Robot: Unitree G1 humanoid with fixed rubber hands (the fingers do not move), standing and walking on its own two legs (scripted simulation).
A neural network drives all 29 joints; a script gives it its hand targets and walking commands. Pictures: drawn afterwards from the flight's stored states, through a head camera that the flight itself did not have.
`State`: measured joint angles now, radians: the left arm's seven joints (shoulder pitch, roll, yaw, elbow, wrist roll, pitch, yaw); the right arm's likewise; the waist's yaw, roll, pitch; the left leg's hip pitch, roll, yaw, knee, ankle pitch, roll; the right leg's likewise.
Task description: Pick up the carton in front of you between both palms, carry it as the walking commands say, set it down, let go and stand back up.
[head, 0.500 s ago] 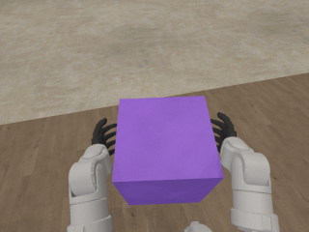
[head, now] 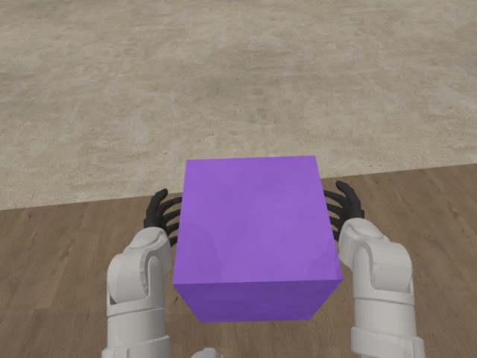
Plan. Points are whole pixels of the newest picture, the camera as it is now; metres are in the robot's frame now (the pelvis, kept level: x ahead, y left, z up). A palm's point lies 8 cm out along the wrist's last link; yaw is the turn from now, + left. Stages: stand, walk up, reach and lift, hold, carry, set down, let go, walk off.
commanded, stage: carry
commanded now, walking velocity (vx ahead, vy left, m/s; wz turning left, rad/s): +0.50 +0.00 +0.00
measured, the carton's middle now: (252, 246) +0.33 +0.02 +0.00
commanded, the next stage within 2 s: none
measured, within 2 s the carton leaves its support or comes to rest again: neither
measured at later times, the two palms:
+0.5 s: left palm (188, 114) +0.64 +0.17 +0.05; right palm (318, 117) +0.62 -0.13 +0.05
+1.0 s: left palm (205, 68) +0.92 +0.17 +0.01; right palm (302, 63) +0.94 -0.13 +0.01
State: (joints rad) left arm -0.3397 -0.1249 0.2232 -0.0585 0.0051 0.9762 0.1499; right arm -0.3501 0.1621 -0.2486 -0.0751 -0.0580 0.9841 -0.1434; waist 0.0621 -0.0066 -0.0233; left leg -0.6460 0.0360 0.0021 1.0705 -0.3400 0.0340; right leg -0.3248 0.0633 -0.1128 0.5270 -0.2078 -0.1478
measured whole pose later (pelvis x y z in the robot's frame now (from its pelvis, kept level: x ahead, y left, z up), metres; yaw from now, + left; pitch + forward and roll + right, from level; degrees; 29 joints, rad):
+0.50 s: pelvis +0.31 +0.05 -0.03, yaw -2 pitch +4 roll -1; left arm -0.37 -0.15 0.23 -0.09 0.05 1.03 0.15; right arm -0.37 0.12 -0.23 -0.07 0.00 1.01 -0.16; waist -0.05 0.01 -0.04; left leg -0.34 -0.07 0.11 0.52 -0.18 0.13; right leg -0.64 -0.03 -0.01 1.12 -0.35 -0.04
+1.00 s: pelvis +0.62 +0.00 -0.06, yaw +0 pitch +4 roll +1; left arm -0.34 -0.13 0.23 -0.04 0.02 1.00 0.15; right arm -0.36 0.15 -0.25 -0.03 -0.05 1.01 -0.15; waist 0.06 0.00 -0.04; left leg -0.56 0.00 0.00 1.21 -0.41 0.05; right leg -0.38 0.07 -0.12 0.56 -0.17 -0.15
